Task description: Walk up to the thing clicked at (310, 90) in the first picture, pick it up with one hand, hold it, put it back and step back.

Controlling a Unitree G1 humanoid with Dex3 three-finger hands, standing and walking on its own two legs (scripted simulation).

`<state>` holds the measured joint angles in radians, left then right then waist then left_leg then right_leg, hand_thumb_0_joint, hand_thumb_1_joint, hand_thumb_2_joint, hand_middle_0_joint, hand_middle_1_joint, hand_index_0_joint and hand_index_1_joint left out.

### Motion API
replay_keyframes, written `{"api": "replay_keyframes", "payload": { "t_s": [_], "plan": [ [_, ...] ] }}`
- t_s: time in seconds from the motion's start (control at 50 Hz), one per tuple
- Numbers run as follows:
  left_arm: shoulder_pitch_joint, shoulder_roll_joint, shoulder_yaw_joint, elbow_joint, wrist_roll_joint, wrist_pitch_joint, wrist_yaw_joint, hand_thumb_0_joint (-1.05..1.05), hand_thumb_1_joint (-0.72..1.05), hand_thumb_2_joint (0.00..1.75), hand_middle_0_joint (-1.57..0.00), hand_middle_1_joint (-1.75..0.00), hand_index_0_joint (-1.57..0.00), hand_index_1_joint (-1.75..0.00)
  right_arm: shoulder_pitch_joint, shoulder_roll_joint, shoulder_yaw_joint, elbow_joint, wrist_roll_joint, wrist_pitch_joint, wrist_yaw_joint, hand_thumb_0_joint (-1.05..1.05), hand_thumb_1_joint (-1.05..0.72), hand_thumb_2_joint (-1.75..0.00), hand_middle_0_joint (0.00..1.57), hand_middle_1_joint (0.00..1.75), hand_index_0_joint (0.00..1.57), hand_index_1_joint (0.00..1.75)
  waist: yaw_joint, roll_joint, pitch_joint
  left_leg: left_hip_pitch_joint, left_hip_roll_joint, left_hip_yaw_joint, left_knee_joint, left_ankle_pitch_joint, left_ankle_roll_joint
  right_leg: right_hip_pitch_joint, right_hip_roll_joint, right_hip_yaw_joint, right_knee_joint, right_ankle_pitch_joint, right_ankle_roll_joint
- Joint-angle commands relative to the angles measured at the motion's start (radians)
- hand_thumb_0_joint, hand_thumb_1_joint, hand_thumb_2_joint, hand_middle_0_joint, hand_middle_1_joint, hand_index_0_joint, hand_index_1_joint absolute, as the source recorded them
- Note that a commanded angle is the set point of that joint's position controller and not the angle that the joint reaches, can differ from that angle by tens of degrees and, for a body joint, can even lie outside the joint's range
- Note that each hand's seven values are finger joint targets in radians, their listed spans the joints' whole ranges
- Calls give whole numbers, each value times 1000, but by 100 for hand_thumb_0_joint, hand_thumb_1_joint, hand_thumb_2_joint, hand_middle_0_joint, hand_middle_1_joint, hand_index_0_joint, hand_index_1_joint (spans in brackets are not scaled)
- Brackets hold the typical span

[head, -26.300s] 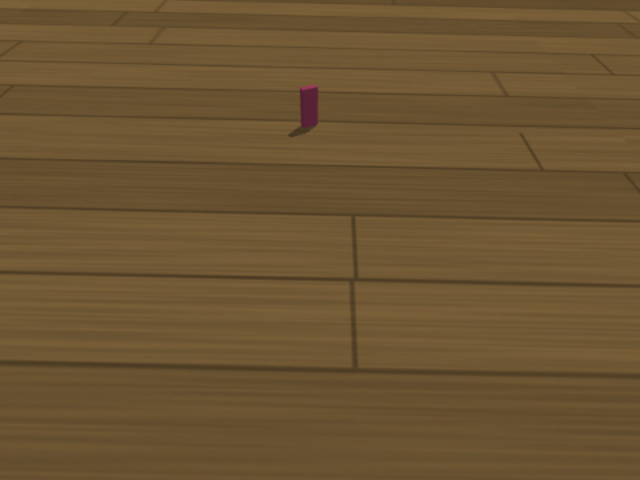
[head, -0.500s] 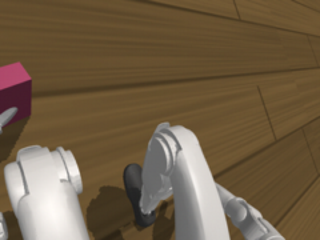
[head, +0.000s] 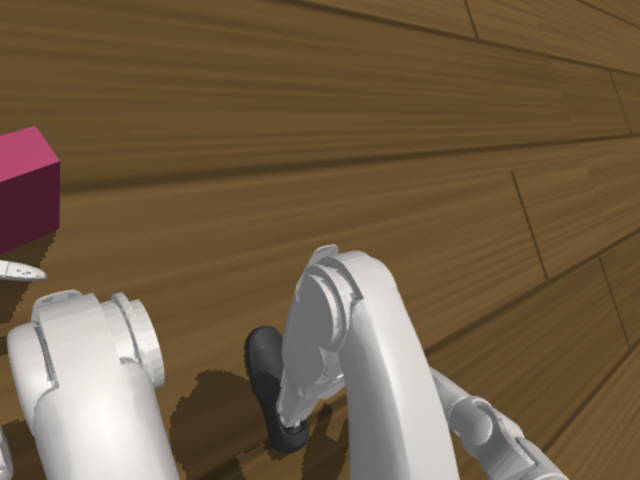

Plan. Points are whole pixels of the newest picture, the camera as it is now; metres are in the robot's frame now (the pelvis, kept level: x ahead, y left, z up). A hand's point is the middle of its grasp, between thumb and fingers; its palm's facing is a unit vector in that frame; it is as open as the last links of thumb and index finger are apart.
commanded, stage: withdraw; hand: left
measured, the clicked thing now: (1, 207) +0.43 +0.24 -0.17
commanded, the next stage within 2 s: rise in 0.30 s
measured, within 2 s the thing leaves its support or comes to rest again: neither
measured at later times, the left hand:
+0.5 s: hand out of the picture +0.42 +0.34 -0.05, palm faces +0.26 -0.95 -0.14, open 17.7 cm
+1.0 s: hand out of the picture +0.30 +0.31 +0.11, palm faces +0.24 -0.87 -0.43, open 17.6 cm
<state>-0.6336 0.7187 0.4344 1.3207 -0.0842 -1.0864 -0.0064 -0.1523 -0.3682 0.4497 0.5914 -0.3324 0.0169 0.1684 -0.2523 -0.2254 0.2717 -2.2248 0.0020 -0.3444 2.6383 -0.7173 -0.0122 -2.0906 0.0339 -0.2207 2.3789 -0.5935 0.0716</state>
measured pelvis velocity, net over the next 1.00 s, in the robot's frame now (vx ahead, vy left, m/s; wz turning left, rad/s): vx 0.03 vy -0.02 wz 0.19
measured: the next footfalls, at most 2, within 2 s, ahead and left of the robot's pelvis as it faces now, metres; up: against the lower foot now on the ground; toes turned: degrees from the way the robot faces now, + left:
none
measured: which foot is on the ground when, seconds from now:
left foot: down 0.00-1.00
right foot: down 0.00-1.00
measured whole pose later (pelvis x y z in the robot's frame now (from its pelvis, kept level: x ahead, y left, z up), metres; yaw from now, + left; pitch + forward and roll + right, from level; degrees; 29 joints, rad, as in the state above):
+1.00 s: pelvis +0.03 -0.02 +0.20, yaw +11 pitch +32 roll -4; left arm -0.16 0.43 0.24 0.46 0.05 -0.05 0.03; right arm 0.10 -0.25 0.00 0.52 0.05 0.14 -0.03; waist -0.05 0.02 -0.16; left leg -1.79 0.04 -0.06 1.89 -0.66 -0.01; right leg -1.77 -0.02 -0.03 1.84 -0.62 0.02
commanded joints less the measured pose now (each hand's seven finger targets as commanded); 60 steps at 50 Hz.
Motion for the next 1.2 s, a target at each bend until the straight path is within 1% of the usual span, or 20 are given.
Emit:
{"api": "replay_keyframes", "payload": {
  "t_s": [0.0, 0.12, 0.24, 0.4, 0.42, 0.44, 0.46, 0.48, 0.52, 0.56, 0.6, 0.64, 0.72, 0.88, 0.9, 0.92, 1.04, 1.1, 1.16, 1.18],
  "plan": [
    [-252, 238, 65, -229, -3, -63, -5, 0, -61, 6, -7, -2, -6, -3, 63, -340, -127, -18, 5, 11, -23, 0, -90, -90, 20, 30, 20, 30, -63, 555, -659, 412, 47, 106, -351, 141, -15, 313, 40, -92, -151, 168, -82],
    [-222, 225, 43, -351, 10, 49, -65, 0, -60, 4, -6, -2, -6, -2, 123, -329, -187, -28, 40, 32, -36, 0, -90, -90, 20, 30, 20, 30, -30, 641, -740, 455, 46, 126, -409, 161, -21, 285, 27, -63, -157, 175, -93],
    [-203, 150, 25, -398, -47, 205, -154, 0, -61, 2, -6, -4, -7, -3, 202, -307, -255, -27, 113, 41, -55, 0, -89, -89, 20, 30, 20, 30, -8, 563, -731, 383, 35, 145, -441, 110, -1, 217, 16, -41, -185, 131, -96],
    [-255, 110, 10, -384, -71, 301, -252, 0, -53, 4, -5, 0, -4, 0, 236, -275, -295, -38, 175, 40, -69, 0, -84, -89, 20, 30, 20, 30, 5, 477, -723, 352, 26, 149, -472, 49, 16, 154, 1, -19, -213, 65, -100],
    [-247, 374, 121, -448, 94, 359, -192, 0, -52, 4, -8, -1, -6, -2, 284, -260, -358, -13, 205, 64, -82, 0, -92, -92, 20, 30, 20, 30, 122, 631, -933, 551, 26, 182, -553, 140, -1, 205, -12, 15, -240, 88, -109],
    [-264, 340, 122, -512, 90, 398, -173, 0, -54, 5, -8, -2, -7, -3, 287, -256, -371, -47, 215, 79, -87, 0, -96, -92, 20, 30, 20, 30, 118, 699, -1022, 626, 38, 178, -584, 178, -11, 206, -14, 26, -232, 108, -110],
    [-239, 138, -17, -342, 96, 442, -181, 0, -54, 6, -8, -2, -6, -3, 282, -229, -366, -47, 226, 87, -78, 0, -95, -92, 20, 30, 20, 30, 58, 643, -893, 550, 37, 175, -599, 120, -8, 128, -10, 21, -232, 73, -111],
    [-267, 119, -12, -391, 103, 455, -179, 0, -55, 6, -8, -3, -6, -5, 311, -226, -377, -23, 228, 93, -71, 0, -96, -92, 20, 30, 20, 30, 46, 594, -832, 497, 31, 182, -593, 100, -1, 111, -7, 18, -247, 59, -115],
    [-287, 327, 112, -551, 128, 505, -134, 0, -58, 7, -9, -3, -7, -5, 329, -202, -386, -32, 251, 105, -91, 0, -99, -93, 20, 30, 20, 30, 131, 628, -1005, 565, 23, 225, -585, 192, 5, 209, -10, 57, -278, 103, -114],
    [-235, 358, 110, -618, 161, 564, -123, 0, -50, 14, -7, -8, -7, -8, 342, -199, -425, -51, 260, 123, -98, 0, -92, -90, 20, 30, 20, 30, 147, 653, -1055, 605, 24, 240, -622, 201, 5, 216, -15, 79, -286, 105, -116],
    [-139, 215, 58, -596, 157, 630, -110, 0, -51, 8, -5, -6, -5, -6, 349, -169, -450, -59, 283, 129, -105, 0, -90, -90, 20, 30, 20, 30, 137, 587, -1026, 589, 20, 244, -664, 176, 12, 212, -15, 89, -324, 96, -116],
    [-97, 215, 60, -671, 163, 685, -84, 0, -52, 7, -5, -6, -5, -6, 348, -155, -475, -73, 300, 128, -121, 0, -90, -90, 20, 30, 20, 30, 157, 525, -1031, 566, 17, 256, -700, 135, 24, 257, -15, 106, -385, 64, -116],
    [59, 37, -60, -794, 147, 803, -51, 0, -55, 6, -5, -5, -5, -6, 348, -126, -512, -122, 333, 128, -138, 0, -90, -90, 20, 30, 20, 30, 146, 390, -1021, 566, 11, 275, -794, 26, 42, 364, -16, 128, -540, -25, -103],
    [247, 25, -73, -1056, 132, 960, 45, 0, -59, 3, -5, -5, -5, -5, 349, -78, -531, -152, 376, 102, -199, 0, -90, -90, 20, 30, 20, 30, 188, 323, -1012, 762, 21, 296, -975, 76, 46, 611, -25, 180, -751, 5, -95],
    [325, -27, -102, -1020, 131, 985, 52, 0, -60, 3, -5, -5, -5, -5, 338, -67, -529, -178, 382, 95, -208, 0, -90, -90, 20, 30, 20, 30, 186, 319, -1008, 789, 18, 300, -1008, 93, 47, 661, -27, 183, -786, 18, -94],
    [266, 28, -69, -1112, 127, 987, 66, 0, -61, 2, -5, -5, -5, -5, 341, -61, -528, -169, 381, 92, -217, 0, -90, -90, 20, 30, 20, 30, 197, 308, -1009, 805, 19, 303, -1028, 90, 48, 693, -27, 191, -815, 10, -92],
    [474, -152, -174, -1044, 114, 1057, 105, 0, -60, 3, -5, -5, -5, -5, 338, -24, -516, -171, 384, 40, -259, 0, -90, -90, 20, 30, 20, 30, 192, 312, -895, 990, 17, 307, -1186, 186, 37, 831, -32, 195, -967, 97, -95],
    [502, -152, -179, -1104, 106, 1083, 123, 0, -59, 3, -5, -5, -5, -5, 356, -23, -514, -180, 386, 21, -272, 0, -90, -90, 20, 30, 20, 30, 214, 321, -897, 1113, 19, 307, -1266, 265, 31, 927, -34, 190, -1040, 161, -97],
    [608, -251, -256, -1069, 99, 1120, 133, 0, -60, 3, -5, -4, -4, -5, 365, -11, -504, -184, 382, -3, -280, 0, -90, -90, 20, 30, 20, 30, 201, 317, -857, 1218, 22, 307, -1339, 364, 23, 1017, -32, 179, -1104, 246, -97],
    [587, -227, -244, -1108, 96, 1128, 143, 0, -58, 4, -5, -5, -5, -5, 371, -10, -503, -183, 381, -8, -285, 0, -90, -90, 20, 30, 20, 30, 203, 305, -854, 1236, 22, 311, -1355, 383, 27, 1062, -32, 181, -1132, 269, -94]
  ]
}}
